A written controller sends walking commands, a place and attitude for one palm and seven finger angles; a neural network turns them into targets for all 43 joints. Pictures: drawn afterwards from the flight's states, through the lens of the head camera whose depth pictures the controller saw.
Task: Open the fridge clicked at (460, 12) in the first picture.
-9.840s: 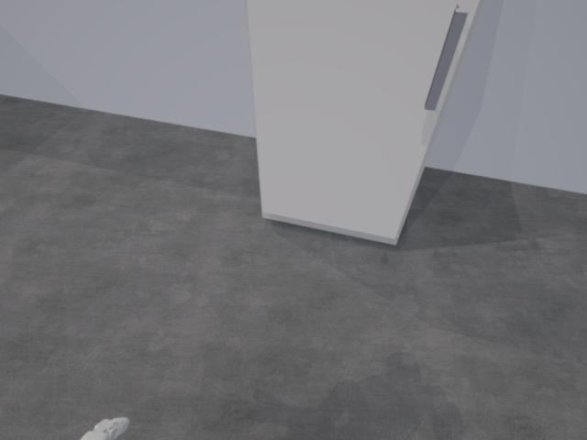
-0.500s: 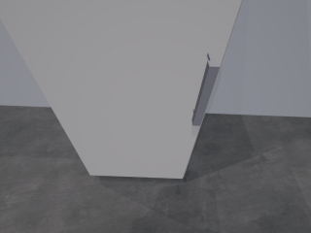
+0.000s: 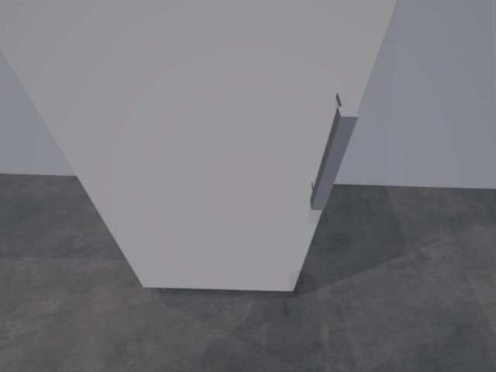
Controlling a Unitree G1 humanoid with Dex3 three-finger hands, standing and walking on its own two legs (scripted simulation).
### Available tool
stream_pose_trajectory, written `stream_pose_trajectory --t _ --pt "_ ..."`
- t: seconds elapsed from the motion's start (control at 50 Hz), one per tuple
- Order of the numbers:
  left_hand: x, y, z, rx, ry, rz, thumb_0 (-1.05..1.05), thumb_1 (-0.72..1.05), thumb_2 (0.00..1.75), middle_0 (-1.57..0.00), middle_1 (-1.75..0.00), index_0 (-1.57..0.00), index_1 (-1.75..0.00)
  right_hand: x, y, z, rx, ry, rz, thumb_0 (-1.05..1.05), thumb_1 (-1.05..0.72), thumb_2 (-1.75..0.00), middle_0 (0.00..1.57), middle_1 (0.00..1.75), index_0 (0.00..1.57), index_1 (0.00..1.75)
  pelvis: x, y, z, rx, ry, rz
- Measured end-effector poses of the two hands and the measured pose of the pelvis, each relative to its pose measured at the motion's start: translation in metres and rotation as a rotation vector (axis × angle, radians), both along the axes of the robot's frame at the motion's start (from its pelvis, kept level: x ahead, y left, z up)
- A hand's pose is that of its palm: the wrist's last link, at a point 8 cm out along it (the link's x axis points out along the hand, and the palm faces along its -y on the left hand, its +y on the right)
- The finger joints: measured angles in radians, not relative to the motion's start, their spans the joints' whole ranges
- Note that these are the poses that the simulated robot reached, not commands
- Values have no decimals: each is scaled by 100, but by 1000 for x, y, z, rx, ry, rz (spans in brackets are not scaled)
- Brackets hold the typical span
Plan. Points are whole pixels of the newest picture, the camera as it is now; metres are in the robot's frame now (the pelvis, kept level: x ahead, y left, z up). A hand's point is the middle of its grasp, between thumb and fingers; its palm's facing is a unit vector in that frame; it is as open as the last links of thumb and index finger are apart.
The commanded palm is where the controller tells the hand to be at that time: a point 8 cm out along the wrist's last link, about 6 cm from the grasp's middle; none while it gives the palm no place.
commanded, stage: look again from close up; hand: right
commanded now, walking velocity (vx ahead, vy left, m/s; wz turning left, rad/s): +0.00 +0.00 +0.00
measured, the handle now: (327, 157) +0.49 -0.12 +0.08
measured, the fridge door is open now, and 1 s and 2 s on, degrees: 0 0 0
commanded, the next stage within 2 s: raise the hand to about handle height in 0.82 s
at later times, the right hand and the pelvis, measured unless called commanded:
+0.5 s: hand out of the picture +0.03 -0.19 -0.17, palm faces +0.00 +0.97 -0.24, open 7.4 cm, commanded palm none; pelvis +0.00 +0.01 +0.00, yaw +0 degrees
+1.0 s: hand out of the picture +0.07 -0.19 -0.13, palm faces +0.19 +0.96 -0.21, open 7.4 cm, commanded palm +0.09 -0.24 -0.07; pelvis -0.01 +0.01 +0.00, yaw +0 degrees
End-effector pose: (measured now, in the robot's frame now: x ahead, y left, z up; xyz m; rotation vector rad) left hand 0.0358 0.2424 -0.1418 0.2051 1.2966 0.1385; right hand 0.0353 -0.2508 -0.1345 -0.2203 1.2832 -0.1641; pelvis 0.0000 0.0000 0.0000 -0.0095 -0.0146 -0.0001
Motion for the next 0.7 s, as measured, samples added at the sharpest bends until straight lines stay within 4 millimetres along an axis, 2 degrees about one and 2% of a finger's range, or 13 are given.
stream_pose_trajectory --t 0.32,0.7 --pt "-5 7 -1 -3 25 -6 0 91 90 -20 -30 -20 -30 -2 8 1 1 7 -5 1 -90 -90 20 30 20 30 1 8 1 -1 -4 -4" --pt "-14 10 1 -4 34 -4 0 91 90 -20 -30 -20 -30 -19 19 -3 20 26 -20 1 -90 -90 20 30 20 30 -4 14 2 1 -10 -7"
